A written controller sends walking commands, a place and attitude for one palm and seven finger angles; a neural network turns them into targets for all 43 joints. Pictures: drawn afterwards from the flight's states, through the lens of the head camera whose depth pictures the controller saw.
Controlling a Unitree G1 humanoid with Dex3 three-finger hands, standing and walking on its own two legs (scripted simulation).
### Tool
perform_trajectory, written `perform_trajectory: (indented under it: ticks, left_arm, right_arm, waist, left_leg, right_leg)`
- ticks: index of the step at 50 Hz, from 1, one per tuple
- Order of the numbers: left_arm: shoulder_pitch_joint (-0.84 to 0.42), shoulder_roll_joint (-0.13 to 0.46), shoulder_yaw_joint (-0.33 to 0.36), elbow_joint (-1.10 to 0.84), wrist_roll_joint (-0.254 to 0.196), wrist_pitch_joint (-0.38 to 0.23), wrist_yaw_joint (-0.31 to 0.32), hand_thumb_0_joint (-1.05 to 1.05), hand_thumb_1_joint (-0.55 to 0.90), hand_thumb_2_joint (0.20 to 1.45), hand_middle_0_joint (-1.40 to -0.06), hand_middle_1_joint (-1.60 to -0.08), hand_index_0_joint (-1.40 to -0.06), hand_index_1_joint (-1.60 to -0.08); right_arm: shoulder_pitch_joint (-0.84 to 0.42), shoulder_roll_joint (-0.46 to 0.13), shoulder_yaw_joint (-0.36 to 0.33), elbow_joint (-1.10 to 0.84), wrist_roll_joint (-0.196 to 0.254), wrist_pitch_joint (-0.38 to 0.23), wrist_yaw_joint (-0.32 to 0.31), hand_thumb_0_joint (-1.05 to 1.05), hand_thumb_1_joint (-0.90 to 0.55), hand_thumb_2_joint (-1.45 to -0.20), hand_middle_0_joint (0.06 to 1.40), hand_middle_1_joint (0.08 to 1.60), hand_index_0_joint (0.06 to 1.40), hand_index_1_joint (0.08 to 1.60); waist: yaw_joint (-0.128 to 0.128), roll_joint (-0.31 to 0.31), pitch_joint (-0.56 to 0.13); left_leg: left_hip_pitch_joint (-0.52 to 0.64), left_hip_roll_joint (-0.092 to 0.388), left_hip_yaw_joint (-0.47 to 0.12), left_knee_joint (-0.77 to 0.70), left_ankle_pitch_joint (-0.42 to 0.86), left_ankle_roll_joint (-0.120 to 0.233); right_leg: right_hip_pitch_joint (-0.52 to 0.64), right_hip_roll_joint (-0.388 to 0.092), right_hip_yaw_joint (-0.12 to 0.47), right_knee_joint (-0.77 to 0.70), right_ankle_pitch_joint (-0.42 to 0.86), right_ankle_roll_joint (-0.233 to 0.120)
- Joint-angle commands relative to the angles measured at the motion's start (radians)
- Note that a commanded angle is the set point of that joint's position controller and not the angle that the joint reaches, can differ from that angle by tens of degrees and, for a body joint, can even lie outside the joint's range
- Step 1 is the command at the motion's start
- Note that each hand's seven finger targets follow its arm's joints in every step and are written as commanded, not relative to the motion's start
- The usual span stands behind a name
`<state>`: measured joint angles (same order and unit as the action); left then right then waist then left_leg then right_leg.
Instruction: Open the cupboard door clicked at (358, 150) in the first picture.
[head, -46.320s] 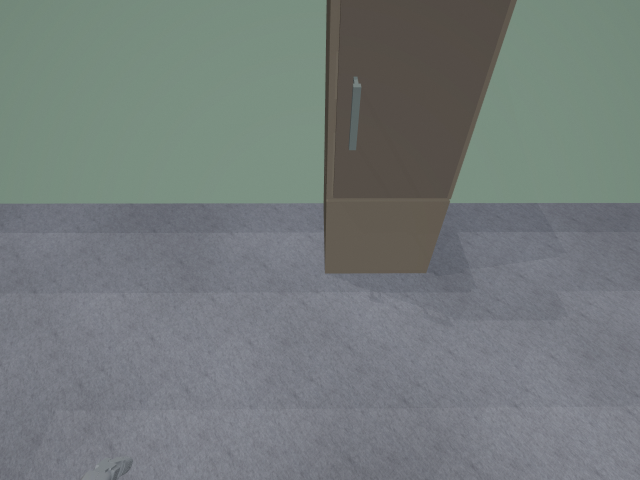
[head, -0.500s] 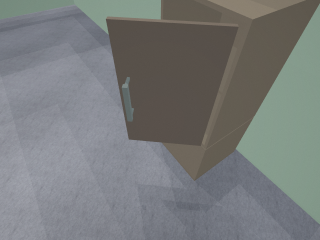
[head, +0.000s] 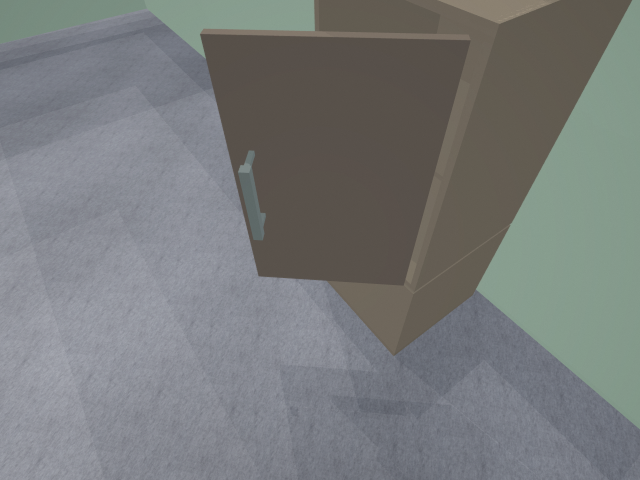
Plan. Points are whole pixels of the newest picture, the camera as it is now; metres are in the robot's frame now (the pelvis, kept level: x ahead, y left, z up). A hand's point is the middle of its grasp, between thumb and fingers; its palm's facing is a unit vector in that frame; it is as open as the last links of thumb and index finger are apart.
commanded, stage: come to a stop and stand still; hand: left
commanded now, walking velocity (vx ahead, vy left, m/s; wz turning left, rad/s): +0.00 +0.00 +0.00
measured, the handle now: (254, 198) +0.59 +0.16 -0.03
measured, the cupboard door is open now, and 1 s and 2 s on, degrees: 49 49 49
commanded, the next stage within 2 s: look again from close up in 0.64 s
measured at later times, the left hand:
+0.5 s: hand out of the picture +0.02 +0.20 -0.17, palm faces -0.02 -0.97 -0.24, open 7.4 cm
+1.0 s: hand out of the picture +0.04 +0.20 -0.16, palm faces -0.02 -0.96 -0.27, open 7.4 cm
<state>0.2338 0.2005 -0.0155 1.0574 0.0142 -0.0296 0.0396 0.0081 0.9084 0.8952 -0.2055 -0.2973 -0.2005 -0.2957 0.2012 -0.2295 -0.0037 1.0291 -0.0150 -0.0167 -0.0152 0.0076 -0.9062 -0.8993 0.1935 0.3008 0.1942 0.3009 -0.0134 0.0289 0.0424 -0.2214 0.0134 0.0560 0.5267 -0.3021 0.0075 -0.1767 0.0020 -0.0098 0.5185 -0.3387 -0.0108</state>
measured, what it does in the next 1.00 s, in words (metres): stands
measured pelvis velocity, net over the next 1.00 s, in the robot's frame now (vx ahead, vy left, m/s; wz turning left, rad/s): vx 0.00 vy -0.01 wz -0.01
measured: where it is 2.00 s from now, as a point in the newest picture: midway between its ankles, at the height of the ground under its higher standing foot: outside the picture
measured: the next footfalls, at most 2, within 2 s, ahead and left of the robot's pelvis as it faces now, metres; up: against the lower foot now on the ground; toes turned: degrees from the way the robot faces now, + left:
right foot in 1.82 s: +0.08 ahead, -0.13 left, +0.00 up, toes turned -1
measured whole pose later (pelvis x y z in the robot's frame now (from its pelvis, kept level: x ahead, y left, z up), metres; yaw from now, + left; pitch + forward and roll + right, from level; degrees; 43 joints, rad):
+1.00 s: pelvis +0.00 -0.01 +0.01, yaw +0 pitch +0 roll +1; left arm 0.19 0.25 0.00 1.09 0.02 -0.02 0.01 0.01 0.91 0.90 -0.21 -0.30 -0.20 -0.30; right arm 0.16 -0.23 0.00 1.11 -0.01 -0.03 -0.02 0.01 -0.90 -0.90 0.20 0.30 0.20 0.30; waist 0.01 -0.01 0.03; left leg -0.17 0.01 0.06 0.42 -0.24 0.00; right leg -0.15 0.00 0.00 0.46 -0.30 -0.02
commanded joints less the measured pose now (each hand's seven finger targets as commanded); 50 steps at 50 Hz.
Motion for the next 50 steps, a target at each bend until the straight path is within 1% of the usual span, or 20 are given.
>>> perform_trajectory:
  ticks: [1,2,5,8,9,13,15,18,22,24,26,32,34,38,42,44,45,47,48,50]
  left_arm:
    - [0.04,0.14,0.027,-0.061,-0.004,-0.007,0.009,0.0,0.9,0.9,-0.2,-0.3,-0.2,-0.3]
    - [0.035,0.139,0.026,-0.062,-0.005,-0.005,0.007,0.0,0.9,0.9,-0.2,-0.3,-0.2,-0.3]
    - [0.028,0.139,0.027,-0.066,-0.003,0.004,0.003,0.0,0.9,0.9,-0.2,-0.3,-0.2,-0.3]
    - [0.03,0.139,0.029,-0.063,-0.002,0.008,0.0,0.0,0.9,0.9,-0.2,-0.3,-0.2,-0.3]
    - [0.032,0.137,0.03,-0.062,0.0,0.007,0.0,0.0,0.9,0.9,-0.2,-0.3,-0.2,-0.3]
    - [0.034,0.146,0.033,-0.059,-0.002,0.008,-0.004,0.0,0.9,0.9,-0.2,-0.3,-0.2,-0.3]
    - [0.036,0.151,0.034,-0.057,-0.001,0.007,-0.005,0.0,0.9,0.9,-0.2,-0.3,-0.2,-0.3]
    - [0.031,0.158,0.037,-0.048,-0.002,0.004,-0.007,0.0,0.9,0.9,-0.2,-0.3,-0.2,-0.3]
    - [0.026,0.167,0.038,-0.038,-0.002,0.003,-0.009,0.0,0.9,0.9,-0.2,-0.3,-0.2,-0.3]
    - [0.021,0.167,0.037,-0.034,0.0,0.003,-0.01,0.0,0.9,0.9,-0.2,-0.3,-0.2,-0.3]
    - [0.016,0.173,0.039,-0.026,-0.001,0.004,-0.011,0.0,0.9,0.9,-0.2,-0.3,-0.2,-0.3]
    - [0.006,0.183,0.039,-0.016,-0.001,0.003,-0.013,0.0,0.9,0.9,-0.2,-0.3,-0.2,-0.3]
    - [-0.001,0.183,0.039,-0.015,0.001,0.002,-0.013,0.0,0.9,0.9,-0.2,-0.3,-0.2,-0.3]
    - [-0.01,0.193,0.04,-0.012,-0.001,0.0,-0.015,0.0,0.9,0.9,-0.2,-0.3,-0.2,-0.3]
    - [-0.018,0.199,0.04,-0.01,0.0,0.0,-0.015,0.0,0.9,0.9,-0.2,-0.3,-0.2,-0.3]
    - [-0.017,0.2,0.041,-0.013,0.001,-0.002,-0.015,0.0,0.9,0.9,-0.2,-0.3,-0.2,-0.3]
    - [-0.02,0.204,0.042,-0.013,0.0,-0.003,-0.015,0.0,0.9,0.9,-0.2,-0.3,-0.2,-0.3]
    - [-0.02,0.209,0.043,-0.011,-0.001,-0.005,-0.015,0.0,0.9,0.9,-0.2,-0.3,-0.2,-0.3]
    - [-0.026,0.209,0.043,-0.011,-0.001,-0.004,-0.016,0.0,0.9,0.9,-0.2,-0.3,-0.2,-0.3]
    - [-0.026,0.211,0.042,-0.011,0.0,-0.005,-0.016,0.0,0.9,0.9,-0.2,-0.3,-0.2,-0.3]
  right_arm:
    - [0.045,-0.097,-0.012,-0.055,0.0,-0.012,-0.009,0.0,-0.9,-0.9,0.2,0.3,0.2,0.3]
    - [0.043,-0.099,-0.014,-0.056,0.001,-0.011,-0.009,0.0,-0.9,-0.9,0.2,0.3,0.2,0.3]
    - [0.044,-0.096,-0.012,-0.046,0.0,-0.011,-0.008,0.0,-0.9,-0.9,0.2,0.3,0.2,0.3]
    - [0.047,-0.09,-0.014,-0.035,0.0,-0.014,-0.008,0.0,-0.9,-0.9,0.2,0.3,0.2,0.3]
    - [0.048,-0.086,-0.014,-0.031,0.0,-0.015,-0.009,0.0,-0.9,-0.9,0.2,0.3,0.2,0.3]
    - [0.046,-0.097,-0.015,-0.02,0.0,-0.019,-0.008,0.0,-0.9,-0.9,0.2,0.3,0.2,0.3]
    - [0.044,-0.101,-0.016,-0.015,0.0,-0.021,-0.009,0.0,-0.9,-0.9,0.2,0.3,0.2,0.3]
    - [0.044,-0.105,-0.018,-0.006,0.001,-0.026,-0.011,0.0,-0.9,-0.9,0.2,0.3,0.2,0.3]
    - [0.035,-0.114,-0.019,0.005,0.002,-0.026,-0.013,0.0,-0.9,-0.9,0.2,0.3,0.2,0.3]
    - [0.034,-0.11,-0.019,0.011,0.003,-0.025,-0.013,0.0,-0.9,-0.9,0.2,0.3,0.2,0.3]
    - [0.024,-0.121,-0.019,0.018,0.002,-0.026,-0.013,0.0,-0.9,-0.9,0.2,0.3,0.2,0.3]
    - [0.005,-0.138,-0.019,0.025,0.002,-0.027,-0.013,0.0,-0.9,-0.9,0.2,0.3,0.2,0.3]
    - [0.004,-0.133,-0.019,0.028,0.003,-0.026,-0.013,0.0,-0.9,-0.9,0.2,0.3,0.2,0.3]
    - [-0.011,-0.148,-0.019,0.028,0.002,-0.027,-0.013,0.0,-0.9,-0.9,0.2,0.3,0.2,0.3]
    - [-0.025,-0.153,-0.02,0.033,0.002,-0.026,-0.012,0.0,-0.9,-0.9,0.2,0.3,0.2,0.3]
    - [-0.028,-0.152,-0.02,0.034,0.002,-0.026,-0.012,0.0,-0.9,-0.9,0.2,0.3,0.2,0.3]
    - [-0.029,-0.157,-0.02,0.034,0.003,-0.027,-0.012,0.0,-0.9,-0.9,0.2,0.3,0.2,0.3]
    - [-0.036,-0.16,-0.021,0.034,0.002,-0.026,-0.012,0.0,-0.9,-0.9,0.2,0.3,0.2,0.3]
    - [-0.041,-0.161,-0.021,0.035,0.002,-0.026,-0.011,0.0,-0.9,-0.9,0.2,0.3,0.2,0.3]
    - [-0.041,-0.161,-0.02,0.036,0.002,-0.025,-0.012,0.0,-0.9,-0.9,0.2,0.3,0.2,0.3]
  waist:
    - [0.006,-0.049,-0.079]
    - [0.006,-0.063,-0.052]
    - [0.011,-0.036,0.016]
    - [0.014,-0.056,0.034]
    - [0.014,-0.06,0.037]
    - [0.018,-0.044,0.013]
    - [0.02,-0.028,-0.004]
    - [0.019,-0.032,-0.032]
    - [0.02,-0.026,-0.036]
    - [0.02,-0.032,-0.017]
    - [0.019,-0.012,-0.023]
    - [0.021,-0.017,-0.038]
    - [0.021,-0.038,-0.026]
    - [0.019,-0.034,-0.046]
    - [0.02,-0.033,-0.038]
    - [0.021,-0.047,-0.042]
    - [0.02,-0.038,-0.053]
    - [0.021,-0.05,-0.067]
    - [0.02,-0.04,-0.059]
    - [0.02,-0.05,-0.055]
  left_leg:
    - [0.058,0.099,-0.083,-0.045,0.356,0.025]
    - [0.05,0.097,-0.082,-0.059,0.31,0.026]
    - [0.015,0.092,-0.094,-0.101,0.219,0.033]
    - [0.005,0.089,-0.1,-0.125,0.155,0.036]
    - [0.005,0.091,-0.099,-0.128,0.159,0.038]
    - [0.013,0.091,-0.097,-0.141,0.135,0.038]
    - [0.022,0.091,-0.095,-0.137,0.152,0.039]
    - [0.043,0.095,-0.092,-0.134,0.188,0.038]
    - [0.051,0.099,-0.087,-0.132,0.208,0.036]
    - [0.044,0.102,-0.089,-0.137,0.202,0.038]
    - [0.048,0.102,-0.091,-0.142,0.204,0.035]
    - [0.069,0.106,-0.091,-0.146,0.236,0.034]
    - [0.063,0.106,-0.095,-0.15,0.238,0.035]
    - [0.082,0.107,-0.093,-0.153,0.251,0.031]
    - [0.086,0.107,-0.092,-0.154,0.262,0.029]
    - [0.088,0.108,-0.091,-0.153,0.274,0.028]
    - [0.092,0.108,-0.091,-0.152,0.282,0.028]
    - [0.106,0.108,-0.087,-0.15,0.283,0.024]
    - [0.103,0.107,-0.089,-0.154,0.279,0.023]
    - [0.099,0.108,-0.088,-0.153,0.28,0.023]
  right_leg:
    - [0.003,-0.096,0.072,-0.044,0.354,-0.037]
    - [-0.016,-0.095,0.075,-0.054,0.319,-0.035]
    - [-0.05,-0.085,0.079,-0.07,0.201,-0.031]
    - [-0.066,-0.081,0.088,-0.088,0.137,-0.028]
    - [-0.065,-0.08,0.086,-0.09,0.141,-0.029]
    - [-0.061,-0.085,0.095,-0.1,0.119,-0.03]
    - [-0.051,-0.087,0.097,-0.097,0.143,-0.031]
    - [-0.038,-0.093,0.099,-0.097,0.185,-0.033]
    - [-0.03,-0.097,0.099,-0.101,0.221,-0.033]
    - [-0.033,-0.096,0.098,-0.107,0.219,-0.033]
    - [-0.033,-0.098,0.103,-0.109,0.218,-0.033]
    - [-0.023,-0.102,0.103,-0.117,0.246,-0.031]
    - [-0.019,-0.103,0.101,-0.123,0.253,-0.032]
    - [-0.016,-0.107,0.104,-0.127,0.271,-0.031]
    - [-0.019,-0.11,0.105,-0.133,0.285,-0.03]
    - [-0.011,-0.11,0.105,-0.134,0.307,-0.03]
    - [-0.003,-0.113,0.107,-0.133,0.316,-0.03]
    - [0.0,-0.117,0.108,-0.136,0.335,-0.031]
    - [-0.003,-0.115,0.11,-0.137,0.33,-0.031]
    - [0.0,-0.116,0.11,-0.141,0.34,-0.032]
